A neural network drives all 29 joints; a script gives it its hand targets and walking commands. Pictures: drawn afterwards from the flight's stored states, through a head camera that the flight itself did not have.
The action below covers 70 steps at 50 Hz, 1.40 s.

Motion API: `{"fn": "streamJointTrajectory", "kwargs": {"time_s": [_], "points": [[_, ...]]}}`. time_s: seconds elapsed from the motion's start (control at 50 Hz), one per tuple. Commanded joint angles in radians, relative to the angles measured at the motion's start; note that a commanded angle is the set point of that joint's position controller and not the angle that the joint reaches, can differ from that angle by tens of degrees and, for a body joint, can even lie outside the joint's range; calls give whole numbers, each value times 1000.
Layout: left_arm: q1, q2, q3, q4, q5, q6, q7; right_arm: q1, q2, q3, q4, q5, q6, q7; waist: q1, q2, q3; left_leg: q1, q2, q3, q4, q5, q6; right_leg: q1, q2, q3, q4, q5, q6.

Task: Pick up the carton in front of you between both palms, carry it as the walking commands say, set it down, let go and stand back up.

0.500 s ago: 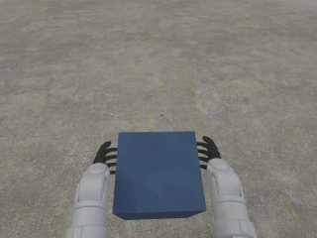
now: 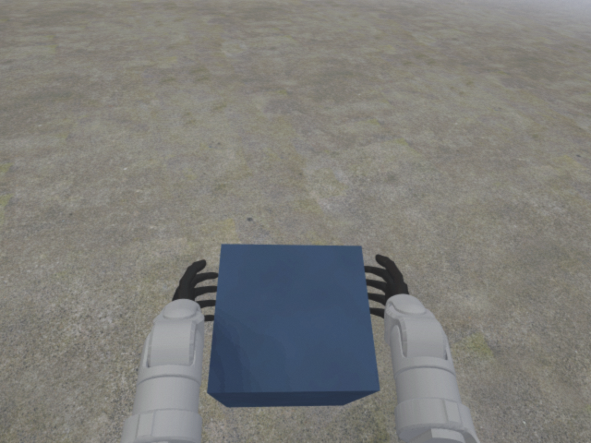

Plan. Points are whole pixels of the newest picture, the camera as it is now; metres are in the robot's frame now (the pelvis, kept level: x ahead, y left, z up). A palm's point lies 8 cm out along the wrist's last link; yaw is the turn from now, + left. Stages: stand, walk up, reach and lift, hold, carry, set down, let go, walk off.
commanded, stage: hold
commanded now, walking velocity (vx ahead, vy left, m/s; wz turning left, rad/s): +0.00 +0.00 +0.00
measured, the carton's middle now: (288, 333) +0.31 +0.00 -0.06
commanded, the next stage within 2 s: set down in 0.14 s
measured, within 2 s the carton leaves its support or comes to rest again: neither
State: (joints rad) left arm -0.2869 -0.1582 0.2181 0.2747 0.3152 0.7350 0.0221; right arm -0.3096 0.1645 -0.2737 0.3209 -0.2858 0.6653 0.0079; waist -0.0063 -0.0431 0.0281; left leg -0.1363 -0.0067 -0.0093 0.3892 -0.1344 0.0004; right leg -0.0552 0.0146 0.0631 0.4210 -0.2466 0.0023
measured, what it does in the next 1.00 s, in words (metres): lowers itself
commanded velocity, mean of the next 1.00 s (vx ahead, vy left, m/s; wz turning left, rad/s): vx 0.00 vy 0.00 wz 0.00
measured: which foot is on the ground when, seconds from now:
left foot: down 0.00-1.00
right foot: down 0.00-1.00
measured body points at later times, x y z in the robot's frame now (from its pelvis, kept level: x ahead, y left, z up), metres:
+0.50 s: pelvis -0.01 +0.02 -0.01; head +0.03 +0.03 +0.43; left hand +0.34 +0.17 -0.02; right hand +0.35 -0.13 +0.00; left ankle +0.06 +0.12 -0.74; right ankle +0.00 -0.12 -0.74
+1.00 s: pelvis -0.04 +0.00 -0.14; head +0.17 +0.03 +0.26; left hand +0.38 +0.17 -0.22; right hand +0.38 -0.12 -0.20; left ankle +0.06 +0.12 -0.74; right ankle +0.00 -0.12 -0.74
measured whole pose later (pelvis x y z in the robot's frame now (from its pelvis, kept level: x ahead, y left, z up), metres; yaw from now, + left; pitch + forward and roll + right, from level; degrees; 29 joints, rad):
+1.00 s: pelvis -0.04 +0.00 -0.14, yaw -1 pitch +37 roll -2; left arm -0.71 -0.06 0.41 0.59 0.27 0.25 0.03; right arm -0.66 0.23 -0.47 0.49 -0.23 0.19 -0.13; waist 0.00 -0.04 -0.18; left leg -1.51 -0.04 -0.08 1.18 -0.32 -0.02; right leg -1.42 0.10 0.07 1.23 -0.45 0.03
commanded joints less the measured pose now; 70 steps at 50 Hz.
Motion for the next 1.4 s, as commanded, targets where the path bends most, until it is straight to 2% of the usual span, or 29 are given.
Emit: {"fn": "streamJointTrajectory", "kwargs": {"time_s": [0.0,0.14,0.2,0.28,0.34,0.42,0.5,0.56,0.64,0.72,0.78,0.82,0.9,0.96,1.08,1.38], "points": [[-532,-954,-534,-61,-284,-64,-272,-463,962,522,27,241,-13,272,8,46,-231,285,-72,-58,-25,37,1,-212,57,24,-125,31,-27],[-570,-959,-542,-65,-296,-61,-282,-468,962,489,36,223,-16,271,-8,60,-243,306,-49,-75,-44,22,-10,-214,74,13,-121,12,-34],[-601,-971,-515,-26,-289,-64,-278,-513,940,455,60,204,-26,275,-14,70,-228,296,-41,-84,-47,-19,-14,-224,77,10,-111,-18,-38],[-673,-960,-398,110,-233,-93,-275,-625,913,359,165,147,-64,283,-3,73,-184,238,-39,-91,-30,-125,-9,-267,75,8,-73,-87,-43],[-728,-912,-266,229,-155,-136,-265,-696,882,247,263,70,-106,268,4,65,-149,169,-41,-89,10,-159,-2,-326,75,9,-28,-112,-42],[-736,-785,-109,321,-44,-226,-240,-695,814,103,341,-37,-182,222,12,45,-144,63,-54,-73,88,-73,5,-427,82,6,42,-68,-35],[-667,-666,-52,341,15,-351,-224,-598,738,26,357,-96,-292,180,9,38,-227,-71,-71,-55,185,120,16,-537,99,4,117,42,-14],[-660,-671,-110,345,2,-460,-226,-591,756,82,339,-68,-400,164,2,42,-363,-138,-84,-55,271,214,15,-623,114,-3,187,120,5],[-765,-741,-269,324,-66,-577,-231,-679,841,263,304,27,-517,152,-2,53,-648,-183,-98,-54,423,324,8,-742,132,-15,312,193,27],[-843,-785,-404,257,-126,-623,-240,-758,904,445,225,117,-566,135,23,66,-988,-247,-106,-40,567,426,-3,-830,137,-20,451,280,44],[-867,-782,-458,221,-158,-608,-242,-781,914,517,190,155,-552,123,37,76,-1139,-335,-110,-20,643,402,-9,-893,142,-23,532,272,50],[-864,-783,-459,242,-162,-584,-251,-783,919,517,203,157,-527,123,37,72,-1123,-452,-115,-5,674,301,-11,-948,145,-30,571,207,50],[-884,-788,-410,326,-147,-528,-271,-811,920,456,267,138,-466,139,31,58,-1008,-659,-119,11,715,71,-7,-1100,151,-49,625,9,46],[-920,-786,-369,374,-141,-498,-273,-853,915,407,310,130,-434,148,32,58,-970,-752,-120,16,753,-14,-8,-1200,155,-57,669,-73,43],[-1014,-773,-333,407,-154,-500,-250,-948,905,359,355,141,-437,139,39,66,-1029,-863,-124,17,862,-26,-15,-1358,172,-74,795,-95,45],[-1200,-708,-374,410,-233,-539,-172,-1123,833,345,405,195,-481,89,44,117,-1179,-988,-133,20,1104,-46,-39,-1638,206,-115,1084,-145,44]]}}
